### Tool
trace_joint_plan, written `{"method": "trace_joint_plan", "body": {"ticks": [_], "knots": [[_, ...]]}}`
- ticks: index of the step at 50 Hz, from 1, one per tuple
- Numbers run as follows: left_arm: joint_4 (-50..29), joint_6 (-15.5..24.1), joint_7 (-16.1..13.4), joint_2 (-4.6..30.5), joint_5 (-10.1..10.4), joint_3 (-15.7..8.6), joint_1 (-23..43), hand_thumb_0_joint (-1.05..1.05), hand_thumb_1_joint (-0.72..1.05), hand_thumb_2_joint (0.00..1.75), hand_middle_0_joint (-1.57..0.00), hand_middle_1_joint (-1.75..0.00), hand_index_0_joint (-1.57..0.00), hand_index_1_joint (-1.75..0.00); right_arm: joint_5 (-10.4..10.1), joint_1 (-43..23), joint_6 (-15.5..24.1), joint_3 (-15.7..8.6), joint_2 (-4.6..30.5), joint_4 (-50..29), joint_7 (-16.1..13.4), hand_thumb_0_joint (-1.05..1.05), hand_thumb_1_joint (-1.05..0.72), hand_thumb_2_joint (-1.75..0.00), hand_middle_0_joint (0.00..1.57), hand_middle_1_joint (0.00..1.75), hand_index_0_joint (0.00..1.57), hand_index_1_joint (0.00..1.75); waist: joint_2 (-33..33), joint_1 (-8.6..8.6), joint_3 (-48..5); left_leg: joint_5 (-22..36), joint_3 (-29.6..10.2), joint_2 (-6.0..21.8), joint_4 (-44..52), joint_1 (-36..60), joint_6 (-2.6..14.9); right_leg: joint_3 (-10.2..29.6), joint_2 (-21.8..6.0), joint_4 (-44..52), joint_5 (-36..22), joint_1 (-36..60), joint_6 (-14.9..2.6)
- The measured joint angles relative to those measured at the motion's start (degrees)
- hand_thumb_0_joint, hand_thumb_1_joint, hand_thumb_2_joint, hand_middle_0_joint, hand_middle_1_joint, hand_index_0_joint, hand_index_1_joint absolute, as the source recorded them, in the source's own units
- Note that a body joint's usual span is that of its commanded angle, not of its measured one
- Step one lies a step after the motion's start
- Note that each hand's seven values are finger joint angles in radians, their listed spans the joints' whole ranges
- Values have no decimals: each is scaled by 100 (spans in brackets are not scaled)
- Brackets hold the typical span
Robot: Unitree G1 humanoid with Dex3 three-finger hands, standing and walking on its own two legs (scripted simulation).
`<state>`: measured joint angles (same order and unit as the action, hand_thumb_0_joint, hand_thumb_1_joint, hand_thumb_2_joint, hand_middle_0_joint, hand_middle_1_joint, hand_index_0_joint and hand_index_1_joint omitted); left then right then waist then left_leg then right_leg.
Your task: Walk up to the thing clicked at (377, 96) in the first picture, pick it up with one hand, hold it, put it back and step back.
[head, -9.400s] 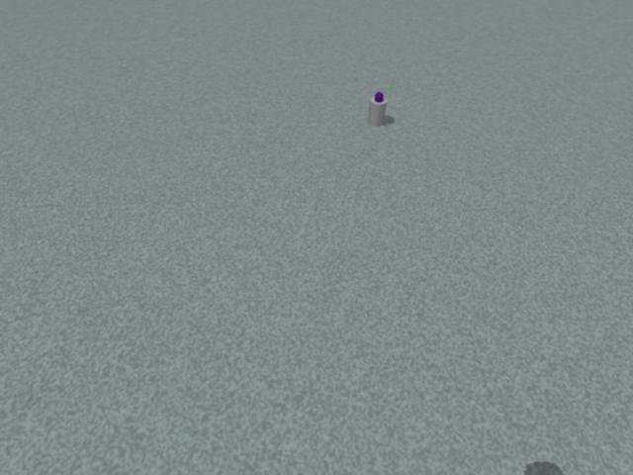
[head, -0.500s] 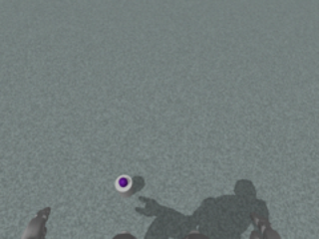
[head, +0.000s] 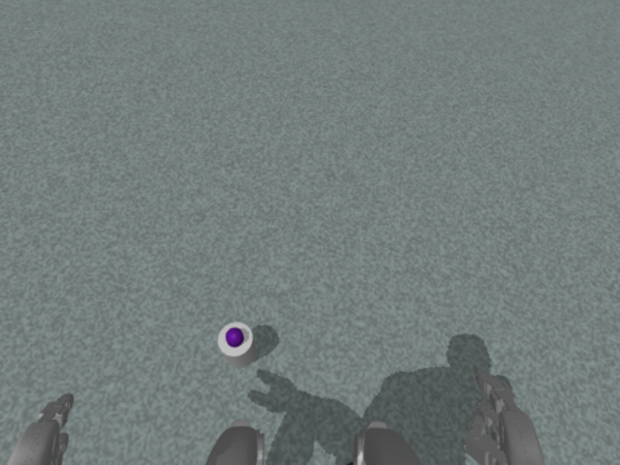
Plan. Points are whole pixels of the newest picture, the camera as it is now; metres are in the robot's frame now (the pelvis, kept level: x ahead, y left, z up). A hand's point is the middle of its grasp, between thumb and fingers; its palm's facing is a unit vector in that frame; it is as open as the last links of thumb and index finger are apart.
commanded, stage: go down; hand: left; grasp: from the side
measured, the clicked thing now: (237, 343) +0.42 +0.18 -0.59
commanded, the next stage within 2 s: none
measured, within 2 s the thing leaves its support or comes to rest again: neither
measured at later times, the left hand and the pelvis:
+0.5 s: hand (107, 380) +0.26 +0.32 -0.21, palm faces +0.12 -0.97 -0.20, open 17.3 cm; pelvis -0.05 +0.00 -0.13, yaw -1 degrees
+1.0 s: hand (106, 358) +0.30 +0.36 -0.25, palm faces +0.12 -0.98 -0.14, open 17.2 cm; pelvis -0.08 +0.00 -0.23, yaw -2 degrees
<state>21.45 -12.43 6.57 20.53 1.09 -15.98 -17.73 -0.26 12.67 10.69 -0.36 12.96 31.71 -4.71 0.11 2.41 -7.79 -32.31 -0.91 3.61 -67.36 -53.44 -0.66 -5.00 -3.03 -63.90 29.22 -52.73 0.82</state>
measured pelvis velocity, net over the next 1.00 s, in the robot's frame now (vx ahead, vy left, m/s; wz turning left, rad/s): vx -0.08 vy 0.00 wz -0.04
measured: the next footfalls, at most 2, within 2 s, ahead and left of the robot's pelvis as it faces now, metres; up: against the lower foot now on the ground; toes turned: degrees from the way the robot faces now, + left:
none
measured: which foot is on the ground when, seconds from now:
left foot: down 0.00-1.00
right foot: down 0.00-1.00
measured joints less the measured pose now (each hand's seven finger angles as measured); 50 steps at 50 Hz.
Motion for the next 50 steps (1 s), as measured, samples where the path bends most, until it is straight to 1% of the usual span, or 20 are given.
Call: {"method": "trace_joint_plan", "body": {"ticks": [3, 6, 10, 13, 16, 19, 27, 33, 41, 50], "knots": [[98, 185, 91, 53, 48, -100, 81, -1, -50, 2, -9, -3, -8, -3, 8, -2, 58, -6, 27, -3, 2, 1, -92, -90, 20, 30, 20, 30, -11, -2, 9, -37, -20, -4, -189, -228, 3, -5, -9, -187, 39, -222, -3], [472, 544, 243, 160, 118, -261, 393, -1, -49, 2, -9, -2, -8, -3, 22, -25, 154, -7, 89, 21, 10, 1, -93, -90, 20, 30, 20, 30, -47, -17, -15, -86, -28, -18, -470, -596, 9, 8, -32, -483, 97, -596, -9], [1126, 1254, 579, 400, 254, -548, 1073, -1, -50, 1, -9, -3, -9, -3, 37, -117, 281, -5, 224, 77, 46, 1, -94, -90, 20, 30, 20, 30, -122, -23, -102, -220, -34, -41, -1092, -1376, 20, 49, -76, -1135, 242, -1395, -20], [1453, 1765, 845, 585, 326, -729, 1589, -1, -51, 1, -9, -4, -9, -4, 47, -218, 296, -7, 321, 132, 67, 1, -95, -90, 20, 30, 20, 30, -154, -9, -163, -352, -45, -51, -1642, -2014, 19, 82, -102, -1692, 368, -2043, -16], [1752, 2142, 1054, 730, 362, -888, 2081, -1, -53, 3, -9, -5, -8, -5, 45, -324, 233, 1, 370, 204, 92, 1, -94, -90, 20, 30, 20, 30, -149, 12, -203, -469, -55, -45, -2129, -2559, 21, 112, -107, -2171, 469, -2597, -18], [2059, 2389, 1215, 832, 422, -1082, 2465, -1, -53, 4, -8, -7, -8, -7, 51, -406, 142, 24, 369, 279, 131, 1, -93, -90, 20, 30, 20, 30, -122, 48, -219, -548, -64, -33, -2507, -2998, 30, 134, -103, -2539, 532, -3042, -26], [2600, 2890, 1657, 1084, 494, -1574, 3080, -1, -52, 8, -7, -9, -7, -10, 93, -423, -37, 99, 359, 463, 233, 1, -92, -89, 20, 30, 20, 30, -89, 57, -196, -628, -106, -44, -3224, -3910, 36, 156, -122, -3254, 609, -3957, -53], [3053, 3223, 1994, 1397, 563, -1880, 3611, -1, -49, 9, -6, -10, -6, -10, 133, -470, -78, 171, 439, 573, 256, 1, -91, -89, 20, 30, 20, 30, -102, 76, -174, -659, -175, -60, -3742, -4529, 16, 136, -141, -3763, 645, -4560, -88], [3448, 3358, 2403, 1776, 599, -2182, 4141, -1, -48, 8, -6, -9, -6, -9, 149, -559, -99, 237, 566, 599, 255, 0, -91, -90, 20, 30, 20, 30, -99, 169, -146, -689, -270, -65, -4317, -5139, -8, 97, -145, -4302, 660, -5146, -123], [3634, 3386, 2678, 2117, 671, -2403, 4485, -1, -49, 7, -6, -8, -6, -8, 166, -579, -83, 297, 658, 615, 280, 0, -92, -90, 20, 30, 20, 30, -143, 215, -62, -714, -344, -69, -4810, -5612, 6, 74, -143, -4739, 655, -5587, -120]]}}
